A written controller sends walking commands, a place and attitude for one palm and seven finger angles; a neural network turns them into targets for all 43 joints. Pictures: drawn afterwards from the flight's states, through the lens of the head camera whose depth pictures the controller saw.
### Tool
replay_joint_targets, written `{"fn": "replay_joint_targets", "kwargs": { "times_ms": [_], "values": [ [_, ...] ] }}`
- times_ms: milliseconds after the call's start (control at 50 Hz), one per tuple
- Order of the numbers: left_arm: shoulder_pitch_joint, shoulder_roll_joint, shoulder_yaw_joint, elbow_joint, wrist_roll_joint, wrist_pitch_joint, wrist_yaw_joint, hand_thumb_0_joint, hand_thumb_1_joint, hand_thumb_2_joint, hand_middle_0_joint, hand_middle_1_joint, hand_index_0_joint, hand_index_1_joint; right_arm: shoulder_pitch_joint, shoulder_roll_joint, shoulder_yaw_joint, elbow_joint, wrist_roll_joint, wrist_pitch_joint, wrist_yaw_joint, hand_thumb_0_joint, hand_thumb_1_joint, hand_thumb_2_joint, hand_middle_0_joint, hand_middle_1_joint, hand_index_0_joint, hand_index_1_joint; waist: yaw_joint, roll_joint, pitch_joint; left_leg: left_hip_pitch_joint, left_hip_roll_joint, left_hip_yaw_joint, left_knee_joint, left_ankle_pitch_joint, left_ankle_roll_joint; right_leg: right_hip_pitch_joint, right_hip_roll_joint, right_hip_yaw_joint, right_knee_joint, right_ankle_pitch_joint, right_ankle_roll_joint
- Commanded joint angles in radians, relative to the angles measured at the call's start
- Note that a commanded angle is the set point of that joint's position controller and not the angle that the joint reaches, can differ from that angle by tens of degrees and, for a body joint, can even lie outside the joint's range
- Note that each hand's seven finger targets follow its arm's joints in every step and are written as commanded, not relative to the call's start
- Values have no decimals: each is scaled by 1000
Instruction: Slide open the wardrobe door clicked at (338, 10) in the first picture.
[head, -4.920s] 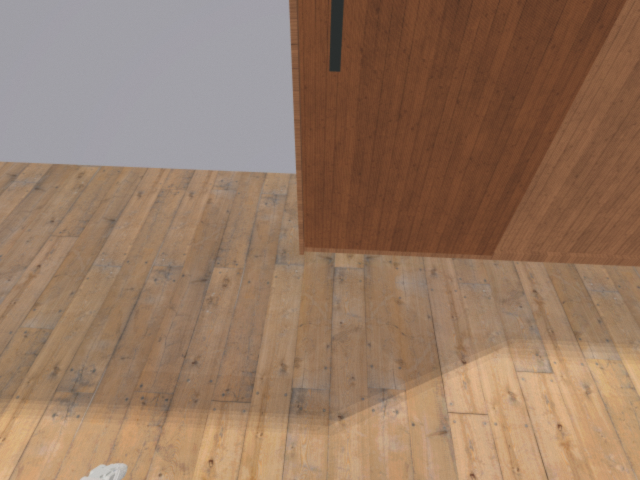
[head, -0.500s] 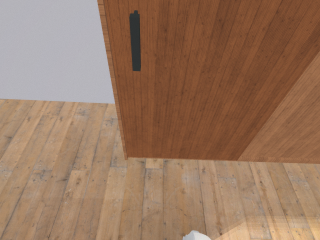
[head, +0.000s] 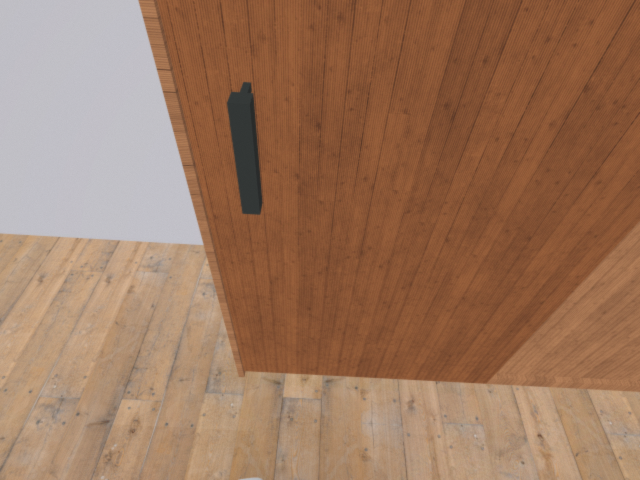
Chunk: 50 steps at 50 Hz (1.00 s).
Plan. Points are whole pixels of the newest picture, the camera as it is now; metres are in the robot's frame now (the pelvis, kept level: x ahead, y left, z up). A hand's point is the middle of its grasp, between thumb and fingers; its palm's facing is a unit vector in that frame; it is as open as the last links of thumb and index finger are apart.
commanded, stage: come to a stop and stand still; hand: left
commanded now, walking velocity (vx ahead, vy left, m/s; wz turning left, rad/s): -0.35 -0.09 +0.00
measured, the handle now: (249, 151) +0.52 +0.15 +0.14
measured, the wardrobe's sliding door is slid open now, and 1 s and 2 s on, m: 0.00 0.00 0.00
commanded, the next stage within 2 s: none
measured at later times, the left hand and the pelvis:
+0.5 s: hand out of the picture +0.07 +0.15 -0.17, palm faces +0.03 -0.96 -0.27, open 7.4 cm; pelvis +0.01 -0.05 -0.01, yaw -1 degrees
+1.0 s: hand out of the picture -0.01 +0.19 -0.18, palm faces +0.06 -0.96 -0.26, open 7.4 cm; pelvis -0.01 +0.00 -0.01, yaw +0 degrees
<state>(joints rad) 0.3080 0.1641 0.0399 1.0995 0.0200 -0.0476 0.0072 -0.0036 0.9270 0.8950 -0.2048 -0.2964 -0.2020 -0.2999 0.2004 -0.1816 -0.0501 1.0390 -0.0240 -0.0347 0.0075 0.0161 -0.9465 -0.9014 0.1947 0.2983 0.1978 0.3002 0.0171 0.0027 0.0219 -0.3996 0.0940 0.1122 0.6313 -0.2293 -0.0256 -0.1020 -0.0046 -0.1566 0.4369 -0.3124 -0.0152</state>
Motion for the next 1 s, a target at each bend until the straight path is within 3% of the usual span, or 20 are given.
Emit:
{"fn": "replay_joint_targets", "kwargs": {
  "times_ms": [0,20,40,80,180,240,340,400,440,480,520,580,720,800,820,860,900,920,960,980],
  "values": [
    [71,48,6,-31,-10,6,17,0,900,900,-200,-300,-200,-300,203,-104,-3,20,-4,-25,-20,0,-900,-900,200,300,200,300,-59,152,-23,383,147,-181,-203,448,71,-248,-86,56,164,120,-7],
    [111,19,-4,-25,-16,16,23,0,900,900,-200,-300,-200,-300,197,-154,-3,18,-1,-13,-29,0,-900,-900,200,300,200,300,-36,246,-50,348,291,-299,-255,627,153,-223,-45,39,250,-162,29],
    [121,31,-9,-10,-15,32,33,0,900,900,-200,-300,-200,-300,155,-139,7,19,3,-8,-44,0,-900,-900,200,300,200,300,-30,281,-88,329,308,-333,-321,663,171,-200,-46,98,334,-294,43],
    [96,48,-8,1,-9,48,35,0,900,900,-200,-300,-200,-300,69,-124,15,7,8,-1,-60,0,-900,-900,200,300,200,300,-10,194,-17,268,290,-268,-303,779,197,-217,-84,140,393,-258,48],
    [53,66,20,-51,0,85,30,0,900,900,-200,-300,-200,-300,46,-157,-32,-15,10,32,-69,0,-900,-900,200,300,200,300,-31,103,-87,355,287,-178,-250,862,223,-316,-63,142,532,-199,56],
    [35,56,35,-89,1,98,27,0,900,900,-200,-300,-200,-300,4,-157,-42,-40,6,41,-63,0,-900,-900,200,300,200,300,-22,115,-103,293,266,-133,-256,690,213,-333,-50,154,614,-165,61],
    [35,33,30,-121,-2,92,23,0,900,900,-200,-300,-200,-300,-64,-153,-50,-70,-4,51,-41,0,-900,-900,200,300,200,300,-6,216,-75,161,224,-134,-290,299,179,-210,-53,102,381,-128,45],
    [110,61,26,-91,6,65,28,0,900,900,-200,-300,-200,-300,-52,-117,-43,-68,8,57,-26,0,-900,-900,200,300,200,300,31,116,-70,54,127,-93,-189,-6,98,-24,-52,80,39,83,49],
    [20,209,33,-133,16,47,31,0,900,900,-200,-300,-200,-300,-36,-14,-22,-105,19,74,-9,0,-900,-900,200,300,200,300,6,-272,43,-45,-45,-26,74,-293,-7,-204,-372,476,-257,-89,-64],
    [-41,236,48,-160,13,49,32,0,900,900,-200,-300,-200,-300,-75,-66,-35,-111,6,98,-5,0,-900,-900,200,300,200,300,24,-248,102,-22,-38,-120,255,-256,7,-370,-397,555,-332,-307,-120],
    [-99,202,43,-166,10,49,31,0,900,900,-200,-300,-200,-300,6,-85,-39,-74,0,93,2,0,-900,-900,200,300,200,300,-15,-196,108,-64,-47,-128,348,-144,9,-306,-327,430,-285,-214,-91],
    [-62,186,45,-166,6,42,32,0,900,900,-200,-300,-200,-300,52,-86,-34,-61,-1,82,4,0,-900,-900,200,300,200,300,2,-162,39,-89,-55,-115,366,-85,-15,-157,-295,320,-211,14,-80],
    [59,203,54,-110,14,38,36,0,900,900,-200,-300,-200,-300,2,-70,-15,-93,8,70,-7,0,-900,-900,200,300,200,300,62,-187,-37,-58,-61,-90,155,-202,-32,27,-337,353,-133,330,-143],
    [13,206,53,-98,14,45,33,0,900,900,-200,-300,-200,-300,61,-54,-7,-70,17,59,-13,0,-900,-900,200,300,200,300,31,-225,-59,86,-83,-57,-31,-154,-18,-33,-292,313,-113,323,-119],
    [60,213,23,-89,21,19,74,0,900,900,-200,-300,-200,-300,85,-104,-9,-119,9,36,-12,0,-900,-900,200,300,200,300,-21,-107,-120,142,-118,-24,7,-169,-23,9,-296,365,8,680,-93],
    [-41,216,21,-148,5,22,61,0,900,900,-200,-300,-200,-300,149,-63,14,-125,10,28,-6,0,-900,-900,200,300,200,300,-54,-4,-141,206,-78,-54,-194,-78,10,-81,-221,225,82,296,-68],
    [0,118,2,-139,-10,37,47,0,900,900,-200,-300,-200,-300,151,-141,10,-138,-2,23,-14,0,-900,-900,200,300,200,300,-20,108,-53,112,77,-199,-227,141,71,-138,-103,111,141,93,-6],
    [34,93,0,-140,-7,36,46,0,900,900,-200,-300,-200,-300,119,-153,13,-160,-6,28,-17,0,-900,-900,200,300,200,300,5,21,-23,60,99,-188,-205,159,92,-123,-87,104,117,86,-8],
    [-10,102,-11,-135,4,52,40,0,900,900,-200,-300,-200,-300,96,-130,25,-158,0,19,-19,0,-900,-900,200,300,200,300,-9,273,57,53,63,-211,-287,241,71,-147,-50,76,164,-18,3],
    [-6,103,-16,-132,1,54,36,0,900,900,-200,-300,-200,-300,80,-132,27,-162,2,20,-25,0,-900,-900,200,300,200,300,-4,249,80,48,62,-208,-299,208,76,-149,-46,81,154,-30,6]
  ]
}}
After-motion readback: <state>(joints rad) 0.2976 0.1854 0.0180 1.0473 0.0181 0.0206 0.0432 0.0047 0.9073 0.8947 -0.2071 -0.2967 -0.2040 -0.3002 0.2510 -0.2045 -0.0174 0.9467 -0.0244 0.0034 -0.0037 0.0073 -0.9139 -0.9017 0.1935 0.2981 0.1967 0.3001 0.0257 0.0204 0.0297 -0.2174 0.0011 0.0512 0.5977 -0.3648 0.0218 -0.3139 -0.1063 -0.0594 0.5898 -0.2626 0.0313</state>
